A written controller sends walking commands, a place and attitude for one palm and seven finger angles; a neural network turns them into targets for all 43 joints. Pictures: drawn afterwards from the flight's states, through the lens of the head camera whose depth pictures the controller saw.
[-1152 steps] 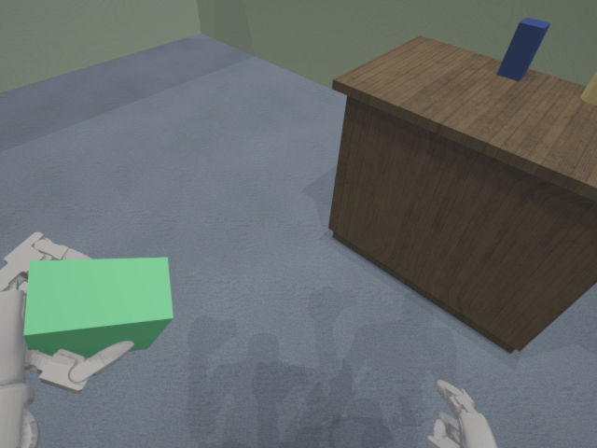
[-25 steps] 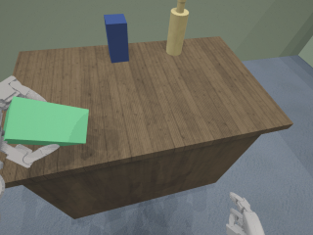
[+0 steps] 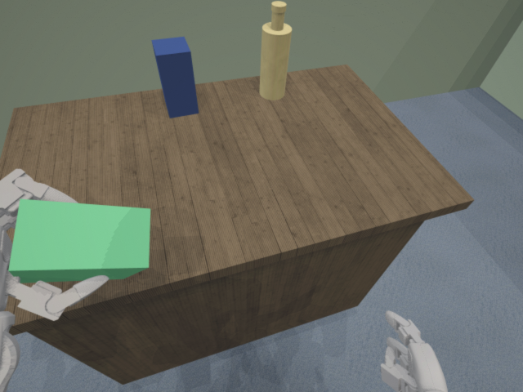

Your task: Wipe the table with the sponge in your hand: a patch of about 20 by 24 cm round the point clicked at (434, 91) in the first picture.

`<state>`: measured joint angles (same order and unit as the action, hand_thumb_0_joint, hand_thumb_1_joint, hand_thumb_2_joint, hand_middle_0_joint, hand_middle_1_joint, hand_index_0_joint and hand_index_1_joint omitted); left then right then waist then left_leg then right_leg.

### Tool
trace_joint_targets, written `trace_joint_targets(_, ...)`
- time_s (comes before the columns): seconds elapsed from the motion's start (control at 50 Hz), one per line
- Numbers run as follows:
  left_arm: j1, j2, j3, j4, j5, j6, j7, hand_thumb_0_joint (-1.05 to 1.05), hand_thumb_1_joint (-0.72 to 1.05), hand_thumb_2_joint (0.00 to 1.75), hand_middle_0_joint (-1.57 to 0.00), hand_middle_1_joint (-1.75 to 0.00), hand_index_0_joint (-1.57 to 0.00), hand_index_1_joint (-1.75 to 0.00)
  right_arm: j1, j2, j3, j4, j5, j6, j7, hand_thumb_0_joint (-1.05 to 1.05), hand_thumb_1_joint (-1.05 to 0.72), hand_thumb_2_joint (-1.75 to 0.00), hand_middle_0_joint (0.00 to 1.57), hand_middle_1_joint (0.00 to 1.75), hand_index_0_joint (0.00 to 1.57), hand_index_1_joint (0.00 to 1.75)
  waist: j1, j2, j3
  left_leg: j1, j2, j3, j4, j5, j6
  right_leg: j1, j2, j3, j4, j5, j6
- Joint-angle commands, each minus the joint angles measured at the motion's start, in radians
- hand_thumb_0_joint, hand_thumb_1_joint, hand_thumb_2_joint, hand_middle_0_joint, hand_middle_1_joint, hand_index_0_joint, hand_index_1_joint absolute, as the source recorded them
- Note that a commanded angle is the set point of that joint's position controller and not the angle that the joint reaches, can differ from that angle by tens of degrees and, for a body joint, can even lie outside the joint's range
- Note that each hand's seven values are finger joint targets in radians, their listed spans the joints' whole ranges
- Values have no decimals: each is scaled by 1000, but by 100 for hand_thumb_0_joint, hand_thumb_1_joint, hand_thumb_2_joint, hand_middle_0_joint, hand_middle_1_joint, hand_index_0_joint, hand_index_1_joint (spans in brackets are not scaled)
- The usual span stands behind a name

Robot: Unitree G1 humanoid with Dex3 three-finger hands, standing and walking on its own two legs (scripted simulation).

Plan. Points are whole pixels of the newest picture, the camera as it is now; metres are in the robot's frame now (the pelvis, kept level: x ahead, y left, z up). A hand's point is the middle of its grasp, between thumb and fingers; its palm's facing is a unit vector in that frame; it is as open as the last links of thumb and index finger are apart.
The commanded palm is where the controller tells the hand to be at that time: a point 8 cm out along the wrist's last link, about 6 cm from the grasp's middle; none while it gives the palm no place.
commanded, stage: come to a stop and stand still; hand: left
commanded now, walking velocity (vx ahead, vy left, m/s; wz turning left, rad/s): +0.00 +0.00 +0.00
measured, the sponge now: (100, 247) +0.23 +0.22 +0.15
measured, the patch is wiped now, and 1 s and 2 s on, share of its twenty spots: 0.00 0.00 0.00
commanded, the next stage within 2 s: look again from close up in 0.16 s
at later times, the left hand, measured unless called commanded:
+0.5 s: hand (44, 254) +0.21 +0.26 +0.17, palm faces +0.37 -0.85 -0.38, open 10.5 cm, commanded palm +0.15 +0.29 +0.18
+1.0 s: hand (63, 266) +0.21 +0.25 +0.15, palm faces +0.27 -0.74 -0.61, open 10.5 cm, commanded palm +0.16 +0.29 +0.19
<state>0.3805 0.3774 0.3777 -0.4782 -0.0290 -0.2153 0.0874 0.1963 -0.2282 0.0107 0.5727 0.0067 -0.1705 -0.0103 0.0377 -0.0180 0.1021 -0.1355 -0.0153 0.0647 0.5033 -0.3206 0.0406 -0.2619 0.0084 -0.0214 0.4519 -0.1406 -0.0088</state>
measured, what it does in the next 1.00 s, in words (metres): stands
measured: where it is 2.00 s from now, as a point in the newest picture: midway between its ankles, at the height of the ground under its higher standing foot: outside the picture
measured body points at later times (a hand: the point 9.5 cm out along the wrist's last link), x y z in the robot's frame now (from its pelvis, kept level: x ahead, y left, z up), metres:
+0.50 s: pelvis -0.01 +0.01 +0.00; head +0.00 +0.04 +0.45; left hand +0.19 +0.30 +0.19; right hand +0.16 -0.20 -0.07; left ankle -0.03 +0.09 -0.74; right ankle +0.07 -0.12 -0.74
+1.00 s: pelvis -0.01 +0.00 +0.00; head -0.01 -0.03 +0.44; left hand +0.19 +0.28 +0.18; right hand +0.22 -0.20 -0.08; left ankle -0.03 +0.09 -0.74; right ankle +0.06 -0.11 -0.74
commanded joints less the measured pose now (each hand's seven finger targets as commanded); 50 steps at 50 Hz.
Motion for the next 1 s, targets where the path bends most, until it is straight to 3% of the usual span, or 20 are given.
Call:
trace_joint_targets(0.0,-27,129,74,-120,-12,-59,22,0,10,130,-120,-160,-120,-160,-53,-104,-44,-144,5,-39,-5,0,-90,-90,20,30,20,30,-7,-17,-183,-83,84,-63,-124,180,-35,166,-72,88,-49,155,-15)
trace_joint_targets(0.1,-86,131,66,-87,-9,-55,14,0,10,130,-120,-160,-120,-160,-66,-102,-37,-157,8,-16,-15,0,-90,-90,20,30,20,30,-11,25,-131,-122,87,-69,-172,77,-25,130,-59,96,-80,30,-11)
trace_joint_targets(0.16,-141,136,51,-147,-5,-63,12,0,10,130,-120,-160,-120,-160,-79,-93,-27,-169,5,-19,-17,0,-90,-90,20,30,20,30,-9,91,-136,-145,86,-70,-199,44,-21,160,-49,77,-71,11,-7)
trace_joint_targets(0.24,-177,183,71,-268,5,-69,22,0,10,130,-120,-160,-120,-160,-88,-94,-27,-181,3,-40,-14,0,-90,-90,20,30,20,30,-2,105,-175,-137,76,-71,-190,66,-16,212,-44,82,-64,60,-8)
trace_joint_targets(0.34,-108,185,92,-244,5,-71,31,0,10,130,-120,-160,-120,-160,-72,-94,-31,-170,0,-53,-9,0,-90,-90,20,30,20,30,1,96,-201,-122,76,-78,-174,144,-29,240,-48,73,-49,143,-10)
trace_joint_targets(0.46,-44,125,60,-120,-5,-66,19,0,10,130,-120,-160,-120,-160,-52,-96,-33,-153,2,-33,-7,0,-90,-90,20,30,20,30,-6,51,-151,-136,88,-87,-192,148,-45,203,-50,58,-61,115,-8)
trace_joint_targets(0.62,-105,145,56,-196,6,-73,20,0,10,130,-120,-160,-120,-160,-63,-100,-43,-164,3,-29,-11,0,-90,-90,20,30,20,30,-4,60,-163,-144,96,-95,-200,140,-39,232,-46,52,-41,131,-5)
trace_joint_targets(0.64,-1053,925,313,-638,49,-223,40,0,10,130,-120,-160,-120,-160,106,-178,140,-283,62,-13,-62,0,-90,-90,20,30,20,30,-101,445,-130,-378,93,-164,-137,236,-17,230,31,33,158,-125,42)
trace_joint_targets(0.66,-621,483,281,54,191,27,-10,0,10,130,-120,-160,-120,-160,-49,-90,-36,-104,-44,-41,-41,0,-90,-90,20,30,20,30,60,253,-352,-79,86,-132,-131,465,-103,185,5,18,113,-44,-46)
trace_joint_targets(0.68,-495,325,110,71,95,82,-36,0,10,130,-120,-160,-120,-160,-90,-139,-22,-134,-50,-58,21,0,-90,-90,20,30,20,30,7,200,-214,-97,67,-148,-135,664,-166,55,33,-49,47,11,-48)
trace_joint_targets(0.7,-511,284,112,-125,74,93,-40,0,10,130,-120,-160,-120,-160,-89,-150,-38,-112,-49,-53,30,0,-90,-90,20,30,20,30,13,259,-411,103,90,-135,-60,823,-168,48,42,-33,80,104,-41)
trace_joint_targets(0.72,-421,235,95,-79,18,147,-68,0,10,130,-120,-160,-120,-160,-80,-152,-45,-98,-41,-59,16,0,-90,-90,20,30,20,30,33,338,-400,159,88,-136,-44,866,-160,13,18,-6,67,74,-32)
trace_joint_targets(0.74,-332,160,58,-53,-28,196,-93,0,10,130,-120,-160,-120,-160,-119,-138,-31,-90,-22,-62,25,0,-90,-90,20,30,20,30,40,306,-389,156,96,-146,-73,783,-169,0,19,-10,79,6,-27)
trace_joint_targets(0.76,-288,140,15,-103,-32,229,-104,0,10,130,-120,-160,-120,-160,-130,-154,-30,-81,-22,-60,30,0,-90,-90,20,30,20,30,53,218,-345,99,92,-125,-78,702,-146,22,5,-33,71,34,-26)
trace_joint_targets(0.8,-238,147,-36,-107,14,292,-117,0,10,130,-120,-160,-120,-160,-169,-164,-22,-95,-9,-39,32,0,-90,-90,20,30,20,30,36,106,-247,-23,76,-111,-73,547,-99,46,4,-60,55,96,-18)
trace_joint_targets(0.84,-181,240,5,-91,102,336,-111,0,10,130,-120,-160,-120,-160,-198,-169,-13,-113,10,-4,36,0,-90,-90,20,30,20,30,26,31,-180,-104,73,-106,-99,388,-71,51,16,-56,48,55,-18)
trace_joint_targets(0.86,-226,230,-22,-160,139,332,-105,0,10,130,-120,-160,-120,-160,-204,-157,-12,-137,-5,6,32,0,-90,-90,20,30,20,30,23,18,-185,-121,69,-108,-113,338,-69,60,12,-59,57,40,-22)
trace_joint_targets(0.92,-253,322,103,-138,142,286,-54,0,10,130,-120,-160,-120,-160,-205,-152,-22,-136,-7,24,-5,0,-90,-90,20,30,20,30,25,-24,-202,-159,55,-121,-121,123,-45,35,14,-48,60,-58,-13)
trace_joint_targets(0.94,-309,391,165,-191,131,258,-33,0,10,130,-120,-160,-120,-160,-230,-144,-13,-141,1,23,-15,0,-90,-90,20,30,20,30,37,11,-223,-160,46,-113,-125,65,-36,46,19,-33,52,-90,-12)
trace_joint_targets(0.98,-335,350,146,-163,130,200,4,0,10,130,-120,-160,-120,-160,-203,-107,-12,-124,-8,11,-34,0,-90,-90,20,30,20,30,43,73,-237,-149,37,-102,-112,52,-40,44,11,-24,44,-118,-14)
